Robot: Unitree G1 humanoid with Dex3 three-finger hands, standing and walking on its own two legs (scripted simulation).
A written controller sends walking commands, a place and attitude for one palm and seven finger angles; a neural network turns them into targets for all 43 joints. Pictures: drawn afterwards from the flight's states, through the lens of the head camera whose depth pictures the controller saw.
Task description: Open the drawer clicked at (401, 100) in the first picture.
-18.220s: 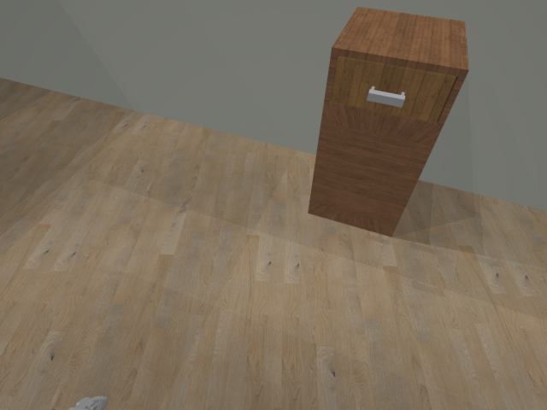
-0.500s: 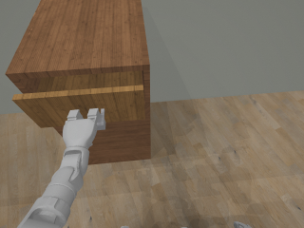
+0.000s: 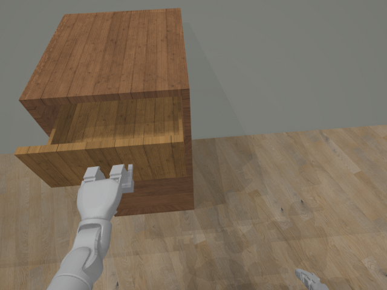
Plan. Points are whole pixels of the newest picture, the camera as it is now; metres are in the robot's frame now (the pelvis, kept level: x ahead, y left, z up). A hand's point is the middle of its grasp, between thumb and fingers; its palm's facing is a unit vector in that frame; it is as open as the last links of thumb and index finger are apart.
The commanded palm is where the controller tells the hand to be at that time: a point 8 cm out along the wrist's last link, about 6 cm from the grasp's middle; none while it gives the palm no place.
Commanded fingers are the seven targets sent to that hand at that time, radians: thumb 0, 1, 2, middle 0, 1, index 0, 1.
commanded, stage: pull the drawer open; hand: left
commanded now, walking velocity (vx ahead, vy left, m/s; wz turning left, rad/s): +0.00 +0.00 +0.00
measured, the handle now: (109, 178) +0.37 +0.22 -0.02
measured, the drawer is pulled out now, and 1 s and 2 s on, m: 0.14 0.26 0.30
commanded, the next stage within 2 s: open the thumb to release the handle in 1.72 s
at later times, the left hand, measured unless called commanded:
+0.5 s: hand (108, 226) +0.26 +0.20 -0.04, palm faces -0.03 -0.08 -1.00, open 6.4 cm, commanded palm +0.22 +0.20 +0.01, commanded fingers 0.00 0.90 0.90 -0.40 -1.35 -0.40 -1.35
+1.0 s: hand (104, 259) +0.20 +0.19 -0.04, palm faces -0.01 -0.10 -1.00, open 6.4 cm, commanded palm +0.16 +0.20 +0.01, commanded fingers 0.00 0.90 0.90 -0.40 -1.35 -0.40 -1.35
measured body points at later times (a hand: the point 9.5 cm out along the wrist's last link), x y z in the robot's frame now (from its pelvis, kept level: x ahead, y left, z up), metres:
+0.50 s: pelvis -0.01 -0.01 +0.00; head +0.04 -0.03 +0.44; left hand +0.26 +0.20 +0.01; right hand +0.15 -0.25 -0.12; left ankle -0.02 +0.11 -0.70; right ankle -0.03 -0.11 -0.70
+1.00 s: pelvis -0.01 -0.02 -0.01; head +0.03 -0.04 +0.44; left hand +0.19 +0.19 +0.01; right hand +0.19 -0.24 -0.11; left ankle -0.02 +0.11 -0.70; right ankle -0.02 -0.11 -0.70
